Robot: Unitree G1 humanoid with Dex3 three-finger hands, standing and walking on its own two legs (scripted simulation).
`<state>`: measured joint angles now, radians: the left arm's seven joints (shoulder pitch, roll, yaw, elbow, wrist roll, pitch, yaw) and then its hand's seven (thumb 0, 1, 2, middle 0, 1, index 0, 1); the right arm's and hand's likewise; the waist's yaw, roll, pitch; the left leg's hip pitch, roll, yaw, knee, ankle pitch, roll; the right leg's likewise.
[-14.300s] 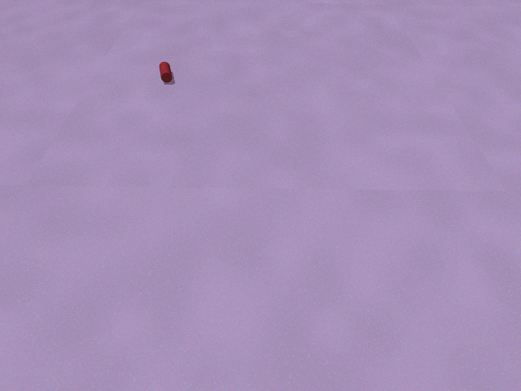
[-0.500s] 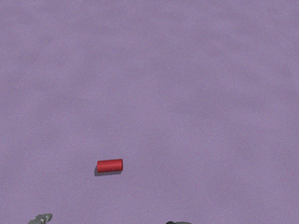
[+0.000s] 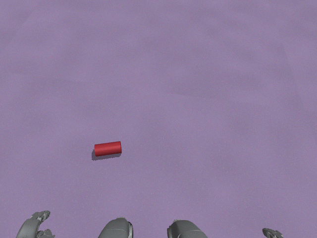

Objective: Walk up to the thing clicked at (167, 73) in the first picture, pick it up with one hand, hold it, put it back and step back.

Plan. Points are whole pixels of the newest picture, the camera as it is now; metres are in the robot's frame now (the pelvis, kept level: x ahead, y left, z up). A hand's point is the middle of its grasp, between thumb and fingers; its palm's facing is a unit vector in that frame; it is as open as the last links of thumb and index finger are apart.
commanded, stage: walk up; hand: left
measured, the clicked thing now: (108, 148) +0.59 +0.27 -0.72
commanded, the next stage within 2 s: stand in 1.86 s
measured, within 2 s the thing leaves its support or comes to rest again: neither
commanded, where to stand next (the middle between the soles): +0.23 -0.01 m, yaw +6 degrees
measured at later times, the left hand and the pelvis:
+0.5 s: hand out of the picture -0.03 +0.24 -0.16, palm faces +0.10 -0.93 -0.36, open 7.4 cm; pelvis -0.15 -0.03 -0.01, yaw +5 degrees
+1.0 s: hand out of the picture -0.18 +0.22 -0.13, palm faces +0.10 -0.91 -0.40, open 7.4 cm; pelvis -0.21 -0.06 +0.00, yaw +5 degrees
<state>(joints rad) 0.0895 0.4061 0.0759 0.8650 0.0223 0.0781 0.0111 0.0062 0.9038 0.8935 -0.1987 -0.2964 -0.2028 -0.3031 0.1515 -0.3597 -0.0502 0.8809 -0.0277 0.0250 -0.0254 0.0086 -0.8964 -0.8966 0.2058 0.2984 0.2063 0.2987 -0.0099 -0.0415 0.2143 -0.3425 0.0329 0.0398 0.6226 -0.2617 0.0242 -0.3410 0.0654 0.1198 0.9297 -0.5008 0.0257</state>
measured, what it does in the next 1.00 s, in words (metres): walks backwards: right foot, then left foot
